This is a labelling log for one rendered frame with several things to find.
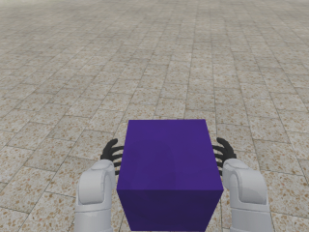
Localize robot right forearm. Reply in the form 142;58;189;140
222;159;272;232

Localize right robot hand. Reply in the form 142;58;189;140
211;137;237;176

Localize carton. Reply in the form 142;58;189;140
116;119;224;232

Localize left robot hand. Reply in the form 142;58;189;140
100;138;125;176

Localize robot left forearm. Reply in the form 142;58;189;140
73;159;116;232

